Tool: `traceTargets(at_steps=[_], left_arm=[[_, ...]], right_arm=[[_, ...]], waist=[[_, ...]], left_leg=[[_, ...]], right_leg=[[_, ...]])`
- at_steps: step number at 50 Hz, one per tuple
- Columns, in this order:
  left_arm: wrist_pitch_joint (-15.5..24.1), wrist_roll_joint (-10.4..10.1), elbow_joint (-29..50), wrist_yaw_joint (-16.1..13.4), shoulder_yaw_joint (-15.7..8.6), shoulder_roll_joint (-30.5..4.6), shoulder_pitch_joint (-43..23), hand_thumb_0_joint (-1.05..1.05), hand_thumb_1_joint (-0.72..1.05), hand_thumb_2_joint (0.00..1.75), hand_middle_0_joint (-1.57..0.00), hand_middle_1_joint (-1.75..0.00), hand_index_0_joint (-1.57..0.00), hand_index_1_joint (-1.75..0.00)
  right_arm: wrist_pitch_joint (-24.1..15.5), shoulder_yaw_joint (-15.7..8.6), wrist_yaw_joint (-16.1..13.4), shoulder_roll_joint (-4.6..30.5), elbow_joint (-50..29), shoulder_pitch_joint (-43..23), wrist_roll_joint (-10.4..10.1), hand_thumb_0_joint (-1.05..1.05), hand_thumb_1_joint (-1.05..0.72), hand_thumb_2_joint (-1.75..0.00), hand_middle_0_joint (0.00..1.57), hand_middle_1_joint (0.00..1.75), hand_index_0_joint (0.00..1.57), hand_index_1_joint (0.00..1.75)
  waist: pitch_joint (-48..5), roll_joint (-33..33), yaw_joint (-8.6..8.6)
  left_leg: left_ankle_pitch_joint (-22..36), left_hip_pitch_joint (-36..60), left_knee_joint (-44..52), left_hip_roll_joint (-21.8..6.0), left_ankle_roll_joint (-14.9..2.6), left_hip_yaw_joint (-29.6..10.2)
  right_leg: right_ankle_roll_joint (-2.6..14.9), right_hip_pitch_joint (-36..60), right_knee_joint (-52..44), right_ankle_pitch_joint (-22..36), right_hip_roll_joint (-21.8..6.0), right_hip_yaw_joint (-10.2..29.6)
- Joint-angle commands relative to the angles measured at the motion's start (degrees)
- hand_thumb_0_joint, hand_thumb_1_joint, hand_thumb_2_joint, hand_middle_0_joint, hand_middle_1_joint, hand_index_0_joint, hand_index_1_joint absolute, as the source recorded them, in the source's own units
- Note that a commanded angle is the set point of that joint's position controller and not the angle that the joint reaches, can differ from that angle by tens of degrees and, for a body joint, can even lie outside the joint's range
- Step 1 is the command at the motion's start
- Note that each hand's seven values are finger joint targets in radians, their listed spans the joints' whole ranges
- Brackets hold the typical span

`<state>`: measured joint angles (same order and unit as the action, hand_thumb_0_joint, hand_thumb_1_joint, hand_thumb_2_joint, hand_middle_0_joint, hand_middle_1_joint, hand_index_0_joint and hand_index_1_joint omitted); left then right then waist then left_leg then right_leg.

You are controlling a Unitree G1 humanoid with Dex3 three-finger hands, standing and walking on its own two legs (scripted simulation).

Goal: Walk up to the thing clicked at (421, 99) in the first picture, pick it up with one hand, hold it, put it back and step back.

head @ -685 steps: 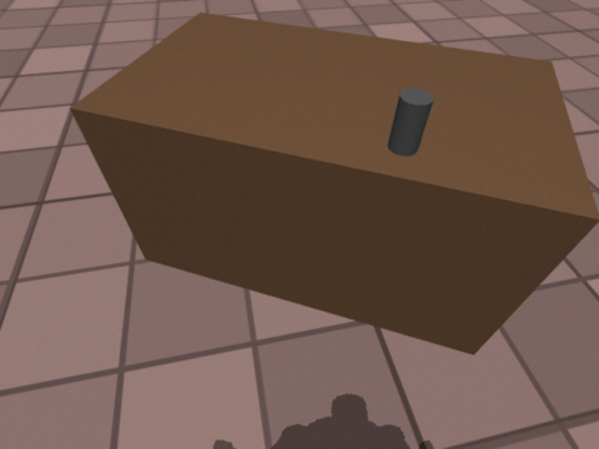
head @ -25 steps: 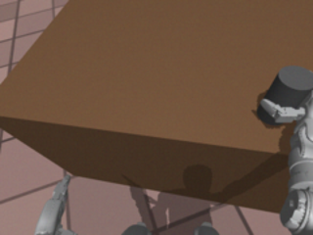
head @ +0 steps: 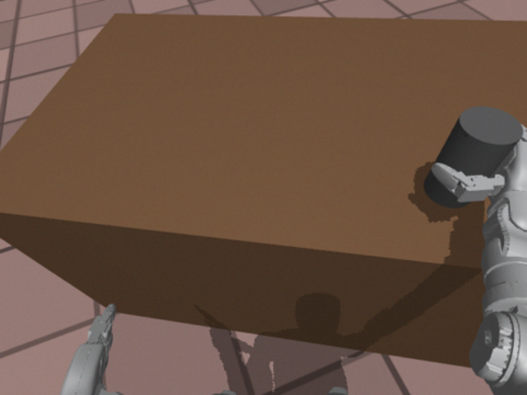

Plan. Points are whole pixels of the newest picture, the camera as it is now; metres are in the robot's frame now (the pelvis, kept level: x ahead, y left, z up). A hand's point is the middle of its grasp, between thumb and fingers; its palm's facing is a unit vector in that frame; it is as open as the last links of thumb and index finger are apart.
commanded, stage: settle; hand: right
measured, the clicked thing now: (466, 160) +0.46 -0.24 +0.09
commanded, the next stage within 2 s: lift in 0.28 s
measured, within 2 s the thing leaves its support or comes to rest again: neither
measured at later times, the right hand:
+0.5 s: hand (471, 144) +0.47 -0.24 +0.12, palm faces +0.25 +0.97 +0.02, open 10.4 cm
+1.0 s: hand (488, 128) +0.42 -0.21 +0.19, palm faces +0.23 +0.97 +0.01, open 10.4 cm
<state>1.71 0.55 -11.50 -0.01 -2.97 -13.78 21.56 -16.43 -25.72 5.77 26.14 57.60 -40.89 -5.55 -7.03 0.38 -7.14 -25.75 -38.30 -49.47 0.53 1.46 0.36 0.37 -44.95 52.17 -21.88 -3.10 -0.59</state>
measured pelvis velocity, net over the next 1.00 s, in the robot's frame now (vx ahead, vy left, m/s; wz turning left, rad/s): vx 0.01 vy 0.00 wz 0.00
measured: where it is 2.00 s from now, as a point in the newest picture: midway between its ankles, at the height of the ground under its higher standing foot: outside the picture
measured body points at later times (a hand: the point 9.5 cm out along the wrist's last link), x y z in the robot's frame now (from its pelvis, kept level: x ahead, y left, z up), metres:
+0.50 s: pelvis +0.00 +0.00 +0.01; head +0.07 -0.02 +0.46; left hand +0.15 +0.27 -0.03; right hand +0.45 -0.29 +0.12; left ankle -0.02 +0.14 -0.69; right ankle +0.03 -0.11 -0.69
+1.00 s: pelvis +0.01 +0.00 +0.03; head +0.02 +0.00 +0.48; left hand +0.16 +0.25 -0.03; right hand +0.40 -0.26 +0.19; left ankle -0.02 +0.14 -0.69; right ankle +0.03 -0.11 -0.69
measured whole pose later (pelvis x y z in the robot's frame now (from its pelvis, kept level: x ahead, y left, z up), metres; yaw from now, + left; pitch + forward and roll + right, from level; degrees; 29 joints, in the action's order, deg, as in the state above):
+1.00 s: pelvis +0.01 +0.00 +0.03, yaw +0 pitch +5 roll +1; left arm 2.4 -1.7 -21.6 -2.6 -3.3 -12.5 19.6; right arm 0.1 -17.3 0.2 17.6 29.7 -30.0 -9.1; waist -5.4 -1.3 -1.8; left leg -21.6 -20.5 -36.7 -0.8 1.7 -0.6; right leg 0.5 -26.5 38.9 -17.8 -1.8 -2.1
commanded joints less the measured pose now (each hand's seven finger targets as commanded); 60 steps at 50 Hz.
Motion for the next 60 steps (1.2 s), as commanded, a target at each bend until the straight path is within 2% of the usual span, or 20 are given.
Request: traceTargets(at_steps=[1,5,7,11,13,16,18,20,22,25,28,30,31,33,35,39,49,52,58,60], left_arm=[[3.5,-0.1,8.4,-0.8,-4.6,-8.8,-1.4,0.0,-0.53,0.05,-0.05,-0.05,-0.05,-0.05],[3.6,-0.3,4.9,-1.0,-4.2,-8.4,0.9,0.0,-0.53,0.05,-0.04,-0.05,-0.05,-0.05],[4.2,-0.4,9.6,-1.3,-3.9,-8.7,-4.2,0.0,-0.53,0.05,-0.05,-0.05,-0.05,-0.05],[4.2,-0.4,5.1,-1.4,-4.3,-8.4,-0.4,0.0,-0.54,0.05,-0.04,-0.05,-0.05,-0.05],[4.6,-0.4,8.1,-1.7,-4.3,-9.6,-3.9,0.0,-0.54,0.05,-0.04,-0.05,-0.05,-0.05],[4.6,-0.5,5.1,-1.3,-2.5,-7.0,-0.8,0.0,-0.54,0.05,-0.04,-0.05,-0.05,-0.05],[4.6,-0.4,4.2,-1.5,-3.9,-9.1,-1.4,0.0,-0.54,0.05,-0.04,-0.05,-0.05,-0.05],[4.8,-0.4,6.5,-1.7,-4.9,-9.8,-3.2,0.0,-0.53,0.05,-0.05,-0.06,-0.06,-0.05],[4.7,-0.7,2.9,-1.4,-4.1,-8.0,-0.4,0.0,-0.53,0.04,-0.05,-0.06,-0.06,-0.06],[5.3,-0.9,6.4,-1.9,-5.1,-9.7,-3.9,0.0,-0.53,0.05,-0.05,-0.06,-0.06,-0.06],[5.0,-1.0,1.4,-1.5,-3.3,-6.6,-0.2,0.0,-0.54,0.05,-0.05,-0.06,-0.05,-0.06],[5.1,-1.2,1.7,-2.0,-5.3,-9.3,-2.4,0.0,-0.54,0.04,-0.05,-0.06,-0.05,-0.05],[5.0,-1.1,1.0,-1.6,-3.3,-7.2,-2.3,0.0,-0.54,0.05,-0.05,-0.06,-0.05,-0.05],[4.7,-1.3,-0.2,-1.9,-4.4,-7.7,-3.2,0.0,-0.54,0.05,-0.05,-0.06,-0.05,-0.06],[4.7,-1.4,1.0,-1.8,-2.5,-6.3,-4.5,0.0,-0.53,0.04,-0.05,-0.06,-0.05,-0.05],[4.5,-1.8,2.3,-2.7,-6.1,-9.8,-5.2,0.0,-0.53,0.04,-0.05,-0.06,-0.05,-0.05],[4.2,-2.7,-0.4,-2.8,-1.9,-4.7,-5.3,0.0,-0.53,0.05,-0.04,-0.06,-0.04,-0.05],[4.0,-2.7,-2.7,-3.4,-5.8,-8.4,-3.9,0.0,-0.54,0.05,-0.04,-0.05,-0.04,-0.05],[4.5,-2.9,-4.0,-3.3,-3.9,-6.1,-7.8,0.0,-0.54,0.05,-0.04,-0.05,-0.04,-0.05],[4.9,-2.9,-3.7,-3.5,-4.6,-6.5,-8.6,0.0,-0.54,0.05,-0.04,-0.05,-0.04,-0.05]], right_arm=[[-3.6,-0.7,0.0,13.8,-13.4,-26.6,-0.4,0.0,-0.21,-1.35,1.31,1.47,1.35,1.48],[-2.9,-0.7,0.1,13.6,-10.8,-23.5,-0.8,0.0,-0.24,-1.37,1.31,1.48,1.36,1.48],[-3.5,-2.0,-0.3,16.9,-18.9,-29.5,-0.9,0.0,-0.25,-1.38,1.31,1.49,1.36,1.5],[-2.2,-0.3,-0.2,13.1,-11.9,-25.5,-1.0,0.0,-0.25,-1.41,1.3,1.51,1.35,1.51],[-2.6,-1.5,-0.7,16.8,-15.6,-28.0,-0.6,0.0,-0.25,-1.41,1.3,1.51,1.35,1.51],[-1.7,0.7,-0.1,12.0,-11.5,-26.0,-1.1,0.0,-0.26,-1.42,1.3,1.51,1.35,1.51],[-2.0,-2.4,-0.5,17.7,-14.2,-27.2,-0.7,0.0,-0.25,-1.41,1.3,1.51,1.35,1.51],[-2.0,-1.7,-0.4,16.8,-15.1,-28.8,-0.7,0.0,-0.18,-1.4,1.31,1.51,1.37,1.51],[-0.9,1.0,-0.1,11.1,-11.1,-24.5,-1.3,0.0,-0.13,-1.35,1.26,1.46,1.32,1.46],[-0.8,-1.0,-0.8,15.5,-17.2,-26.8,-1.3,0.0,-0.13,-1.32,1.25,1.44,1.3,1.44],[0.3,2.8,-0.7,9.0,-17.7,-24.5,-2.0,0.0,-0.14,-1.33,1.26,1.44,1.3,1.44],[0.8,-0.4,-1.8,14.7,-22.9,-26.1,-1.9,0.0,-0.16,-1.32,1.26,1.44,1.31,1.44],[1.5,1.5,-2.0,11.8,-22.2,-24.2,-1.8,0.0,-0.16,-1.32,1.26,1.44,1.31,1.44],[2.5,2.5,-2.4,8.8,-21.4,-21.1,-2.4,0.0,-0.19,-1.31,1.26,1.42,1.3,1.42],[2.6,2.6,-3.1,10.0,-29.1,-23.8,-2.4,0.0,-0.2,-1.31,1.26,1.42,1.31,1.42],[5.5,4.7,-4.3,6.9,-31.4,-19.6,-3.0,0.0,-0.18,-1.3,1.25,1.42,1.3,1.42],[15.2,7.9,-5.4,1.4,-44.7,-11.9,-4.4,0.0,-0.15,-1.3,1.27,1.43,1.31,1.43],[18.5,6.4,-5.6,2.5,-46.8,-9.6,-4.9,0.0,-0.12,-1.31,1.27,1.44,1.31,1.44],[22.8,6.8,-6.3,0.9,-54.3,-8.8,-5.5,0.0,-0.13,-1.32,1.28,1.45,1.33,1.45],[24.0,8.4,-6.3,-0.7,-57.1,-9.6,-5.5,0.0,-0.11,-1.31,1.26,1.44,1.31,1.44]], waist=[[-23.3,-7.2,-0.16],[-20.1,-6.6,0.21],[-25.1,-7.8,0.75],[-20.0,-5.9,-0.52],[-24.8,-7.1,0.7],[-20.5,-6.0,-0.06],[-22.2,-6.9,0.85],[-23.7,-6.6,0.44],[-19.8,-5.4,0.16],[-25.3,-5.3,1.17],[-21.8,-7.1,1.38],[-24.8,-7.1,2.51],[-23.3,-8.1,2.91],[-20.9,-5.7,2.71],[-23.5,-7.8,3.78],[-21.4,-4.1,3.21],[-13.9,-3.2,5.54],[-11.7,-2.6,5.08],[-8.8,-1.2,6.79],[-10.0,-2.2,5.73]], left_leg=[[19.8,3.3,5.9,1.5,-1.52,0.9],[18.5,2.9,7.0,1.5,-1.56,1.2],[19.7,4.9,7.2,1.3,-1.51,0.7],[19.6,3.8,8.0,1.5,-1.45,1.0],[21.6,5.9,7.6,1.5,-1.5,1.0],[21.9,5.5,8.4,1.4,-1.27,1.0],[22.7,6.2,8.4,1.3,-1.31,0.8],[22.3,6.9,8.7,1.3,-1.3,0.9],[21.1,5.8,9.4,1.3,-1.11,0.8],[23.0,9.2,9.9,1.2,-0.82,0.6],[24.9,8.0,10.2,1.3,-0.86,1.0],[26.5,9.5,10.4,1.2,-0.94,0.9],[27.4,10.7,10.6,1.1,-0.94,0.8],[25.6,10.7,11.4,1.3,-1.15,1.2],[25.7,13.0,12.0,0.9,-1.13,0.8],[25.8,14.1,13.3,1.1,-1.13,1.5],[23.8,18.9,17.4,0.4,-1.22,1.9],[23.9,18.7,18.4,0.4,-1.12,2.1],[19.4,20.5,21.1,0.0,-1.07,2.1],[18.6,20.0,21.7,0.1,-1.14,2.0]], right_leg=[[0.37,23.0,-6.2,17.5,1.0,1.2],[0.24,22.9,-7.3,16.5,1.0,1.2],[0.31,24.9,-7.1,17.5,1.0,1.1],[0.39,23.8,-7.9,17.2,1.0,1.0],[0.2,26.4,-7.9,20.2,0.9,1.1],[0.47,24.4,-8.0,19.2,1.1,0.7],[0.39,25.1,-8.2,20.6,1.1,0.7],[0.42,26.5,-8.5,20.0,1.0,0.8],[0.61,25.0,-9.1,17.8,1.3,0.4],[0.77,27.4,-9.1,19.3,1.3,0.2],[0.6,28.8,-9.6,22.7,1.3,0.2],[0.59,30.8,-9.8,25.2,1.2,0.2],[0.53,30.2,-10.2,26.1,1.4,-0.1],[0.43,29.9,-11.2,24.3,1.1,0.1],[0.43,30.9,-11.8,23.8,1.3,-0.4],[0.4,33.5,-13.6,24.5,1.1,-0.3],[0.29,34.5,-18.7,21.3,1.4,-0.8],[0.44,35.4,-19.7,21.2,1.5,-0.8],[0.5,35.1,-22.3,16.0,2.0,-1.0],[0.45,36.9,-22.9,15.0,1.9,-1.0]])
